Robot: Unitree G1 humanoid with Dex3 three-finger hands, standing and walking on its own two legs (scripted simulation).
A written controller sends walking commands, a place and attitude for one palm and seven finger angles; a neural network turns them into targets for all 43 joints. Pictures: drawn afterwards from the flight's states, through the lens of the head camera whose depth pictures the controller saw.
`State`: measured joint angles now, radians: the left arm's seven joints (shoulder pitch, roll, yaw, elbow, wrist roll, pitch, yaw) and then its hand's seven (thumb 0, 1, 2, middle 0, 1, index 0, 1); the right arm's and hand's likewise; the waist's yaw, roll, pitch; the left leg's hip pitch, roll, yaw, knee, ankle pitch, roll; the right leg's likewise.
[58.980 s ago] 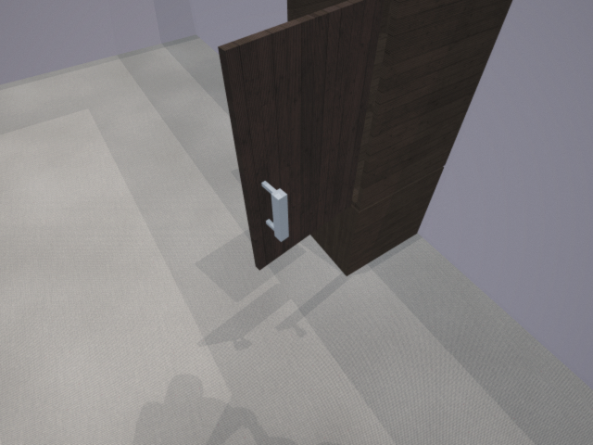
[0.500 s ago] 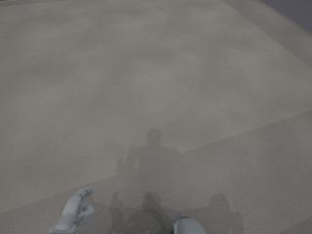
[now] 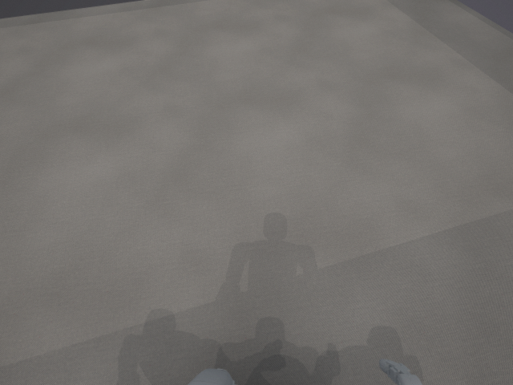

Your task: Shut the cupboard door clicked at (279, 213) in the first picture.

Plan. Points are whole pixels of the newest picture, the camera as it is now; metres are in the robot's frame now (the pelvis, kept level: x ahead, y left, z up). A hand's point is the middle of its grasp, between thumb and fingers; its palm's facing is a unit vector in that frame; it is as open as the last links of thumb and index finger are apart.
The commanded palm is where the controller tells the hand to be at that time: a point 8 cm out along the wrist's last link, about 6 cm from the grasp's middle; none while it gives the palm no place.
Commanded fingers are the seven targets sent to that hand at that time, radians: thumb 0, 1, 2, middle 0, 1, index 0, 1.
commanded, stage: turn to face it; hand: left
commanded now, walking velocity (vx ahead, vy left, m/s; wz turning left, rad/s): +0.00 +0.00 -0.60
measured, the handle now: out of the picture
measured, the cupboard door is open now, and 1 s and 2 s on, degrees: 42 42 42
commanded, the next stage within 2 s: none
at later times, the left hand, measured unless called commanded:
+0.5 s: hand (144, 369) +0.14 +0.23 -0.16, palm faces -0.28 -0.92 -0.26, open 7.4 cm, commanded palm none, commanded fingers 0.00 0.90 0.90 -0.20 -0.30 -0.20 -0.30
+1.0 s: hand (212, 384) +0.14 +0.10 -0.16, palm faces -0.53 -0.82 -0.22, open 7.4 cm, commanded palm none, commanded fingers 0.00 0.90 0.90 -0.20 -0.30 -0.20 -0.30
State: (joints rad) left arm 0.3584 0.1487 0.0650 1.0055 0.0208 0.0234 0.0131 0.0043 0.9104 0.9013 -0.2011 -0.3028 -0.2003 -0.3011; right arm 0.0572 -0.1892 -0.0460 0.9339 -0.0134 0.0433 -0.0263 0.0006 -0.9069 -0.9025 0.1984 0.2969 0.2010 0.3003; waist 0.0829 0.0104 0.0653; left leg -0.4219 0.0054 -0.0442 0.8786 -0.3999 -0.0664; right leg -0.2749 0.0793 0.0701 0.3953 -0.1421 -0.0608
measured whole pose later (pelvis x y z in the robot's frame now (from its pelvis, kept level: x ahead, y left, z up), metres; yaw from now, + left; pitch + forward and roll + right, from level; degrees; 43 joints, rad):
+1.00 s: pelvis -0.03 -0.01 +0.00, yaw -35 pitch +1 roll +1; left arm 0.22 0.17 0.05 0.89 0.02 0.04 -0.01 0.00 0.90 0.90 -0.20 -0.30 -0.20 -0.30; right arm 0.16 -0.24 -0.06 0.91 -0.02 0.06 -0.01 0.00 -0.91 -0.90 0.20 0.30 0.20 0.30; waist 0.01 0.02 0.07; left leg -0.49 0.06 -0.01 0.98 -0.37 -0.11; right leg -0.23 0.06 0.09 0.47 -0.26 -0.05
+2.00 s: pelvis -0.01 -0.03 +0.00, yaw -71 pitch +2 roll +1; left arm 0.22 0.19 0.05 0.90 0.02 0.03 0.00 0.00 0.90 0.90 -0.20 -0.30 -0.20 -0.30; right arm 0.14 -0.24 -0.05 0.90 -0.02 0.06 -0.02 0.00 -0.91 -0.90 0.20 0.30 0.20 0.30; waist 0.02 0.01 0.07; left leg -0.48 0.06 0.00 0.93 -0.39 -0.11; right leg -0.24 0.06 0.10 0.48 -0.26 -0.04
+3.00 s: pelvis -0.02 -0.06 +0.00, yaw -104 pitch +2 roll +1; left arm 0.24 0.16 0.04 0.92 0.01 0.02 0.00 0.00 0.90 0.90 -0.20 -0.30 -0.20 -0.30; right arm 0.17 -0.25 -0.05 0.93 -0.02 0.07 -0.02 0.00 -0.91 -0.90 0.20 0.30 0.20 0.30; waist 0.01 0.04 0.04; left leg -0.51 0.07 -0.02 1.04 -0.34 -0.11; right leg -0.22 0.07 0.06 0.43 -0.24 -0.08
